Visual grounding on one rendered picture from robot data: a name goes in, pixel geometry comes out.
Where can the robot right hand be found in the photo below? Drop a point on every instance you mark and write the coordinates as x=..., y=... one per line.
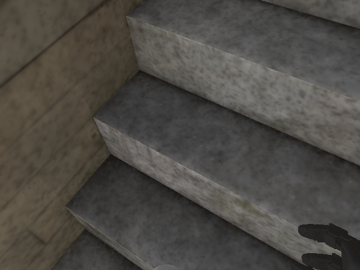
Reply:
x=334, y=237

